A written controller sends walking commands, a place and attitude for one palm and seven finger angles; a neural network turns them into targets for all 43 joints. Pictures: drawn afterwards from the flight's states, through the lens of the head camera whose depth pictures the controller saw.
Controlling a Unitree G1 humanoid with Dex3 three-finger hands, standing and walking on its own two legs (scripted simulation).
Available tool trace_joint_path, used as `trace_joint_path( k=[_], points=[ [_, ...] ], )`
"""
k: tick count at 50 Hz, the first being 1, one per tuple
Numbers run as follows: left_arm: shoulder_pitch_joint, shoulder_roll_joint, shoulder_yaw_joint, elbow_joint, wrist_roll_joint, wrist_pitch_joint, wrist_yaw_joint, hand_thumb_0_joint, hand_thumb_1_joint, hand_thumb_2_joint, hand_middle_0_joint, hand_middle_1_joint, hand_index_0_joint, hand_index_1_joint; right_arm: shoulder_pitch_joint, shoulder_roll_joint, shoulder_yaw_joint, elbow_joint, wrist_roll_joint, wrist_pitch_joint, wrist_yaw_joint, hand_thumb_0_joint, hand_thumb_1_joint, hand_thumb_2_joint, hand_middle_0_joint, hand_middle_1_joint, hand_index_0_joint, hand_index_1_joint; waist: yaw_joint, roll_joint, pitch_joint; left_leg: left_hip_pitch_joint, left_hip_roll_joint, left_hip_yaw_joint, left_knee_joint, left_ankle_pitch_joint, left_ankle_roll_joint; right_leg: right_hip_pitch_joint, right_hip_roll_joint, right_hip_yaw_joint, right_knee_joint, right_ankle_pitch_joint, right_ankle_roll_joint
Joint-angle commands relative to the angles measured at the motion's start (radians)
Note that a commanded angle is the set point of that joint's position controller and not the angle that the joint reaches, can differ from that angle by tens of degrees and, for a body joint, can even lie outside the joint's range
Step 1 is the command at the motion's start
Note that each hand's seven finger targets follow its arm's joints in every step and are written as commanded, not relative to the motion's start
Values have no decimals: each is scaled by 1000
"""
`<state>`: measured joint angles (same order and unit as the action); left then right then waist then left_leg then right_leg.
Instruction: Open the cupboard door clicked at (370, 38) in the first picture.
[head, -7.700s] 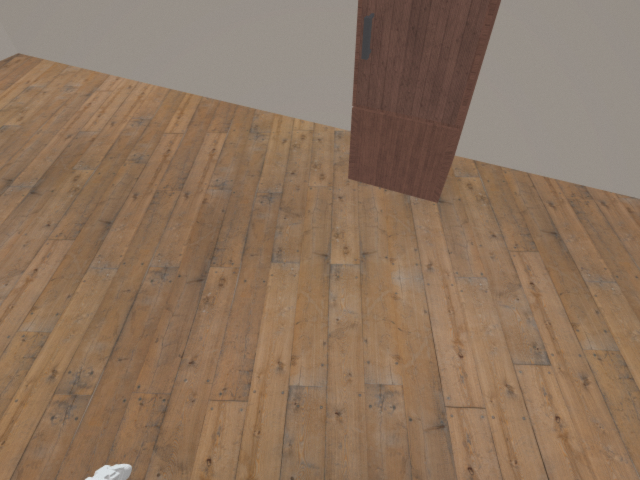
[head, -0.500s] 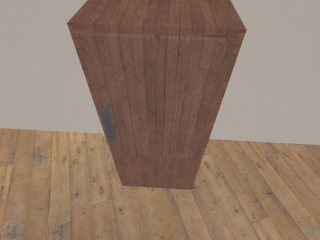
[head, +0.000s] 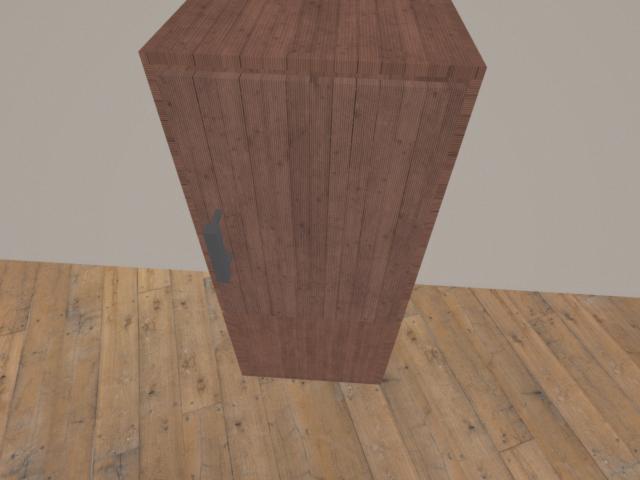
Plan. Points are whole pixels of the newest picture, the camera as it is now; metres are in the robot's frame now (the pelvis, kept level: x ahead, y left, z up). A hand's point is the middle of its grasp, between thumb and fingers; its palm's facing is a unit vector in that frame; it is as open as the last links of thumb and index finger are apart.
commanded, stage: raise the hand with hooked fingers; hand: left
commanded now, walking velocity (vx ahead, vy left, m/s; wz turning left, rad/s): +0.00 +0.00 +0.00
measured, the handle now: (220, 246) +0.51 +0.22 -0.07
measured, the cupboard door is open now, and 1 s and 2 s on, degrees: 0 0 0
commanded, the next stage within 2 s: none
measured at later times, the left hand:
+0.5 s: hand out of the picture +0.13 +0.20 -0.09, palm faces +0.05 -1.00 +0.02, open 8.8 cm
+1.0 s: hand (129, 442) +0.18 +0.26 -0.07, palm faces +0.02 -1.00 -0.05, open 11.8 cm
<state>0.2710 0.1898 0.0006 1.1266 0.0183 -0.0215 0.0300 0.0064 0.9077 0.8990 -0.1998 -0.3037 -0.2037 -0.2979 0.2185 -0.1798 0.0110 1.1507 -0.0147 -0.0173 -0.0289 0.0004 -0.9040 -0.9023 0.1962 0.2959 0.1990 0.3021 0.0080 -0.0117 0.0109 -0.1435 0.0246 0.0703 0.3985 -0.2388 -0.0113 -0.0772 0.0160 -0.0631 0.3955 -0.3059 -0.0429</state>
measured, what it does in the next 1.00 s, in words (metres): lowers itself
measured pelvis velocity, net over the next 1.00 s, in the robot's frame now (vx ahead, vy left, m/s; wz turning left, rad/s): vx -0.07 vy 0.04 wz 0.00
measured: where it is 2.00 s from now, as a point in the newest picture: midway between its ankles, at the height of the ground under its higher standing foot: outside the picture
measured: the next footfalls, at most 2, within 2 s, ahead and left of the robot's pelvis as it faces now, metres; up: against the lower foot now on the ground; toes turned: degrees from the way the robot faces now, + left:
none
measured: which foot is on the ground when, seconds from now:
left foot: down 0.00-1.00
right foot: down 0.00-1.00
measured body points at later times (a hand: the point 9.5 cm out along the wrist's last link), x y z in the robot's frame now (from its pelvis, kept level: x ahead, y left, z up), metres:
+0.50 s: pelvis -0.08 +0.00 -0.11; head -0.02 +0.01 +0.34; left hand +0.12 +0.26 -0.09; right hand +0.16 -0.25 -0.15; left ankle -0.02 +0.13 -0.74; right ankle -0.06 -0.08 -0.74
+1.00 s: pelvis -0.07 +0.04 -0.10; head +0.01 +0.05 +0.34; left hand +0.17 +0.31 -0.06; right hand +0.08 -0.22 -0.18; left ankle -0.02 +0.13 -0.74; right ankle -0.06 -0.08 -0.74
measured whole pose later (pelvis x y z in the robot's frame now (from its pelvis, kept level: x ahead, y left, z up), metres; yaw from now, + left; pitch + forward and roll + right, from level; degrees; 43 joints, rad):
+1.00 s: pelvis -0.07 +0.04 -0.10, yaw +0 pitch +17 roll -4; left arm 0.23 0.28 0.27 0.20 -0.31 -0.43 -0.34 0.01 -0.02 0.51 -0.26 -0.90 -0.27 -0.89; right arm 0.26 -0.26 0.00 0.59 0.01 -0.20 -0.06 0.01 -0.90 -0.90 0.20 0.30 0.20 0.30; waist -0.02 0.03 -0.14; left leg -1.01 0.04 0.02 1.19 -0.48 0.05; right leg -0.90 0.00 -0.10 1.15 -0.54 -0.01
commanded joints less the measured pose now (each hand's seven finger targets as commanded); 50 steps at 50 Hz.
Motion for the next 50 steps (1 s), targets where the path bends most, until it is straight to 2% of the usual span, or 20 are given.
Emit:
trace_joint_path(
  k=[1,2,3,4,5,6,7,8,9,10,11,15,18,20,24,28,35,40,44,50],
  points=[
    [52,120,20,-32,-4,-13,7,0,900,900,-200,-300,-200,-300,36,-111,-17,-29,4,-17,-12,0,-900,-900,200,300,200,300,3,-5,33,18,95,-85,-39,233,37,-67,-139,107,-72,345,5],
    [148,79,10,-11,8,-36,55,0,900,900,-200,-300,-200,-300,-26,-107,-21,-108,10,-20,-1,0,-900,-900,200,300,200,300,21,16,105,-89,76,-14,223,259,9,-131,-200,188,-51,818,80],
    [-600,337,136,-1499,-207,-243,22,0,877,890,-202,-315,-202,-315,21,-263,-39,-440,69,-158,-44,0,-900,-900,200,300,200,300,-97,170,-354,184,-26,-45,41,363,50,-47,-103,97,55,682,22],
    [-174,267,134,-1247,-129,-210,53,0,853,880,-203,-330,-203,-330,-39,-193,-29,-404,46,-240,-72,0,-900,-900,200,300,200,300,11,350,-390,274,6,-40,26,532,59,-84,-34,68,122,422,-5],
    [79,55,35,-1093,-163,-95,73,0,830,870,-205,-345,-205,-345,-12,-147,-49,-415,63,-260,-63,0,-900,-900,200,300,200,300,-20,262,-247,169,29,-68,43,544,38,-169,-25,-3,145,218,13],
    [52,-15,32,-1049,-194,-101,49,0,807,860,-207,-360,-207,-360,-7,-164,-48,-392,70,-258,-60,0,-900,-900,200,300,200,300,-49,88,-124,79,29,-79,85,463,40,-250,-23,-26,122,216,25],
    [-32,56,102,-1055,-206,-152,27,0,783,850,-208,-375,-208,-375,-37,-195,-71,-445,59,-260,-59,0,-900,-900,200,300,200,300,-65,-32,-30,-41,4,-85,143,310,46,-329,-21,-29,118,244,37],
    [-26,99,160,-991,-210,-216,-5,0,760,840,-210,-390,-210,-390,-22,-216,-83,-452,40,-258,-58,0,-900,-900,200,300,200,300,-82,-157,-44,-134,-10,-80,208,209,47,-412,-23,-30,152,208,47],
    [36,55,179,-866,-217,-288,-47,0,737,830,-212,-405,-212,-405,-35,-204,-87,-475,26,-257,-53,0,-900,-900,200,300,200,300,-65,-250,-21,-263,-18,-86,275,123,39,-496,-23,-30,212,146,54],
    [124,19,173,-807,-220,-368,-97,0,713,820,-213,-420,-213,-420,-50,-193,-89,-508,26,-267,-37,0,-900,-900,200,300,200,300,-15,-179,-43,-340,-35,-78,327,89,29,-523,-26,-16,283,123,43],
    [183,2,179,-786,-234,-448,-152,0,690,810,-215,-435,-215,-435,-76,-186,-92,-535,15,-273,-22,0,-900,-900,200,300,200,300,23,-190,-106,-412,-37,-71,383,60,16,-559,-20,-12,358,94,37],
    [181,93,241,-777,-291,-705,-412,0,597,770,-222,-495,-222,-495,-113,-193,-109,-641,27,-288,29,0,-900,-900,200,300,200,300,61,-66,-256,-674,-52,-60,617,-24,-1,-612,-52,138,542,69,24],
    [65,158,300,-920,-364,-618,-463,0,527,740,-227,-540,-227,-540,-147,-202,-107,-772,52,-264,11,0,-900,-900,200,300,200,300,63,-53,-346,-749,-62,-25,654,-163,19,-623,-50,179,509,-238,30],
    [-37,171,289,-1059,-390,-560,-436,0,480,720,-230,-570,-230,-570,-152,-203,-95,-818,57,-254,-12,0,-900,-900,200,300,200,300,36,-43,-315,-761,-48,-44,678,-224,33,-690,-39,208,472,-394,35],
    [-178,199,261,-1312,-324,-567,-332,0,387,680,-237,-630,-237,-630,-64,-179,-78,-789,43,-249,-46,0,-900,-900,200,300,200,300,-21,77,-358,-682,-11,-71,689,-183,52,-739,-21,173,491,-329,26],
    [-188,194,230,-1282,-302,-556,-334,0,293,640,-243,-690,-243,-690,-41,-187,-61,-731,35,-258,-66,0,-900,-900,200,300,200,300,-59,88,-339,-681,2,-106,700,-143,52,-789,3,107,549,-209,21],
    [-68,227,325,-1122,-353,-403,-395,0,130,570,-255,-795,-255,-795,-56,-191,-57,-717,41,-251,-60,0,-900,-900,200,300,200,300,6,82,-415,-642,-6,-123,636,-72,43,-702,10,48,560,-117,18],
    [-48,229,354,-1137,-360,-418,-366,0,13,520,-263,-870,-263,-870,-50,-185,-63,-715,34,-245,-45,0,-900,-900,200,300,200,300,12,40,-408,-620,-5,-128,610,-36,40,-707,15,14,575,-77,19],
    [-90,222,340,-1114,-348,-465,-361,0,-80,480,-270,-930,-270,-930,-28,-202,-66,-706,34,-245,-40,0,-900,-900,200,300,200,300,-15,34,-367,-628,-3,-134,600,-93,38,-770,13,2,577,-137,21],
    [-139,264,353,-1144,-352,-475,-387,0,-220,420,-280,-1020,-280,-1020,-1,-223,-66,-719,36,-243,-43,0,-900,-900,200,300,200,300,-12,98,-402,-559,1,-151,575,-71,30,-782,19,-13,597,-106,9]
  ],
)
